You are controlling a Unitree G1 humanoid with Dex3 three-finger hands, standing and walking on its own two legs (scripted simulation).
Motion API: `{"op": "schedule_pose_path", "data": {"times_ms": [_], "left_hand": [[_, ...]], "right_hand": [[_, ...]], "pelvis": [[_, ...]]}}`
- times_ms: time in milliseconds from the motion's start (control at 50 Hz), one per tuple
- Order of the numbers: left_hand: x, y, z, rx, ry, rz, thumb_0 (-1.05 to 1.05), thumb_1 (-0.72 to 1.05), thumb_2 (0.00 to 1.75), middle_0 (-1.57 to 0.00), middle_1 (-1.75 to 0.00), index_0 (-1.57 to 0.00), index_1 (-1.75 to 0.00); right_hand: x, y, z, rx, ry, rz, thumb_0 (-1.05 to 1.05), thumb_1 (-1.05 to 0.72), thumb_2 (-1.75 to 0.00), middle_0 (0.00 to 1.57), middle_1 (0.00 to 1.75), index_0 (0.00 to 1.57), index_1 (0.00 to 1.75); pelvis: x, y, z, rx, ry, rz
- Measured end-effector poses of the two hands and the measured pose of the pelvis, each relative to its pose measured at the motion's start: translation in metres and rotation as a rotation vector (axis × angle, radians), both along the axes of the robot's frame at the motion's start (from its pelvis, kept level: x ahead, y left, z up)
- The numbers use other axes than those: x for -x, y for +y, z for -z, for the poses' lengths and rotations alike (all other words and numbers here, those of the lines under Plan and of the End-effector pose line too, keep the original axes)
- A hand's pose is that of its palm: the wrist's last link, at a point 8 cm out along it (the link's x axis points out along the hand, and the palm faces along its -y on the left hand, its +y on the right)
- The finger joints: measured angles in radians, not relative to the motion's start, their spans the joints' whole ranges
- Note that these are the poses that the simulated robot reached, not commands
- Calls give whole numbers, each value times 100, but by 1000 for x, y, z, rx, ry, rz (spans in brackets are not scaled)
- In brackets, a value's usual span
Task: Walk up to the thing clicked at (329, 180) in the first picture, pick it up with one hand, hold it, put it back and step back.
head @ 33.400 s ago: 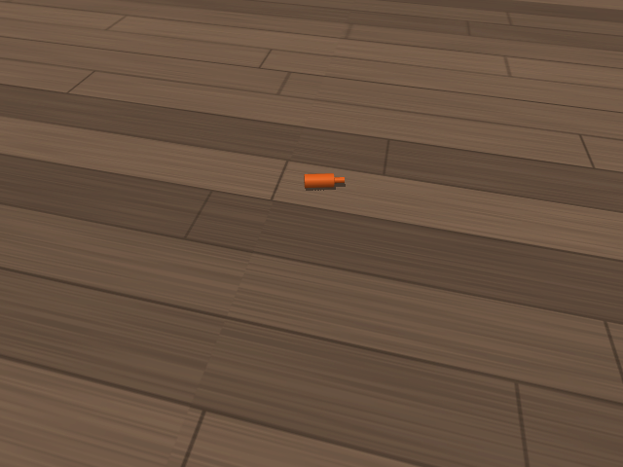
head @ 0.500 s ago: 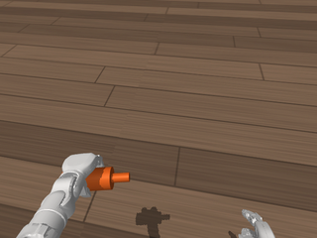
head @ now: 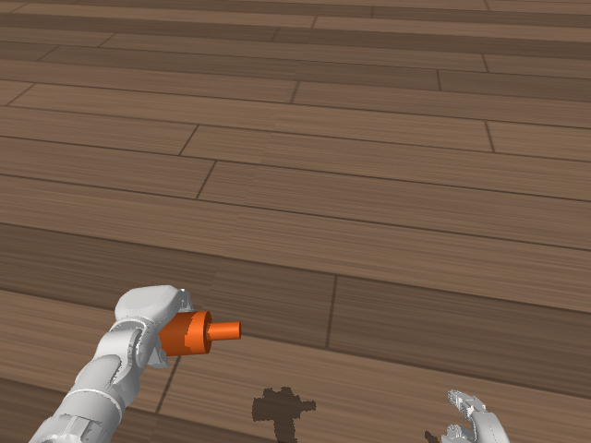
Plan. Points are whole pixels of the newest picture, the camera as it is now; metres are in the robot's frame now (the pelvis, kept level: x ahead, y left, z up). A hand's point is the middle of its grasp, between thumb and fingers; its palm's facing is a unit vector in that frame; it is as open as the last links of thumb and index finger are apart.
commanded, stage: hold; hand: left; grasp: from above
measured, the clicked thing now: (180, 333) +0.30 +0.20 -0.08
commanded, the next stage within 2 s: crouch in 0.08 s
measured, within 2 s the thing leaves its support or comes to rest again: neither
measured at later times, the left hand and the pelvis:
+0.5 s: hand (163, 348) +0.28 +0.23 -0.09, palm faces -0.49 -0.04 -0.87, open 9.4 cm; pelvis +0.00 +0.00 -0.01, yaw +1 degrees
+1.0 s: hand (198, 357) +0.35 +0.24 -0.33, palm faces -0.44 +0.02 -0.90, open 9.4 cm; pelvis -0.05 +0.01 -0.19, yaw -1 degrees
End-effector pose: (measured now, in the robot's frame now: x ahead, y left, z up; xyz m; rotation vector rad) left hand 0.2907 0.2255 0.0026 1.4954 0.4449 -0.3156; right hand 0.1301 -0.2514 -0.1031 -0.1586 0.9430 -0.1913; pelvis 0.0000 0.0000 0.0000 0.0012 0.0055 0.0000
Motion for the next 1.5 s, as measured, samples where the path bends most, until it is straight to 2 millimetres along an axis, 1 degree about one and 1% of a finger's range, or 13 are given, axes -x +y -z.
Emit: {"op": "schedule_pose_path", "data": {"times_ms": [240, 360, 480, 540, 600, 680, 800, 920, 1020, 1120, 1260, 1380, 1500], "left_hand": [[0, -1, 0, 10, 7, 10, 1, 8, 44, -76, -42, -79, -43], [2, 0, 9, 5, 14, 14, 1, 8, 44, -76, -42, -79, -43], [4, 1, 33, -7, 20, 22, 1, 7, 44, -77, -41, -80, -42], [4, 2, 52, -21, 31, 28, 1, 6, 44, -78, -41, -80, -42], [1, 2, 75, -34, 39, 40, 1, 6, 44, -78, -41, -81, -42], [-8, 3, 113, -49, 24, 64, 1, 6, 44, -78, -42, -81, -43], [-28, 3, 175, -72, -20, 79, 1, 6, 44, -77, -43, -80, -44], [-52, 6, 236, -81, -46, 27, 0, 6, 46, -77, -44, -79, -45], [-64, 8, 286, -78, -23, 8, 0, 6, 47, -76, -44, -78, -45], [-69, 10, 334, -63, 8, 11, 0, 6, 47, -76, -44, -78, -45], [-78, 12, 394, -41, 13, 27, 0, 6, 47, -76, -44, -78, -45], [-87, 14, 431, -34, -7, 18, 0, 6, 47, -76, -44, -79, -44], [-95, 16, 458, -39, -10, 7, 0, 5, 47, -77, -43, -79, -44]], "right_hand": [[3, -2, -1, 7, 10, 8, 1, -90, -90, 20, 30, 20, 30], [4, -2, -1, 9, 18, 8, 1, -89, -90, 20, 30, 20, 30], [11, -5, 4, 26, 60, 5, 1, -89, -90, 20, 30, 20, 30], [20, -9, 10, 39, 94, 5, 1, -89, -90, 20, 30, 20, 30], [33, -14, 21, 58, 133, 6, 1, -89, -90, 20, 30, 20, 30], [56, -23, 47, 92, 189, 15, 1, -89, -89, 20, 30, 20, 30], [99, -33, 101, 137, 290, 55, 1, -89, -89, 20, 30, 20, 30], [137, -28, 159, 148, 381, 83, 1, -89, -89, 20, 30, 20, 30], [156, -18, 206, 126, 428, 86, 1, -89, -89, 20, 30, 20, 30], [160, -10, 248, 103, 446, 61, 1, -89, -89, 20, 30, 20, 30], [149, -9, 293, 97, 446, -1, 1, -89, -89, 21, 30, 20, 30], [135, -16, 319, 113, 435, -52, 1, -90, -90, 20, 30, 20, 30], [130, -24, 337, 128, 433, -70, 0, -90, -90, 20, 30, 20, 30]], "pelvis": [[0, 1, -1, 0, 2, 2], [0, 1, 0, -1, 8, -1], [2, 0, 4, 1, 42, -8], [4, 1, 10, 4, 77, -11], [8, 1, 22, 9, 133, -14], [16, 3, 49, 17, 226, -15], [29, 5, 103, 30, 358, -12], [42, 6, 158, 38, 471, -6], [51, 6, 200, 43, 539, -1], [56, 6, 238, 52, 593, 1], [58, 4, 283, 63, 642, 3], [58, 1, 312, 69, 658, 10], [59, -1, 334, 73, 662, 23]]}}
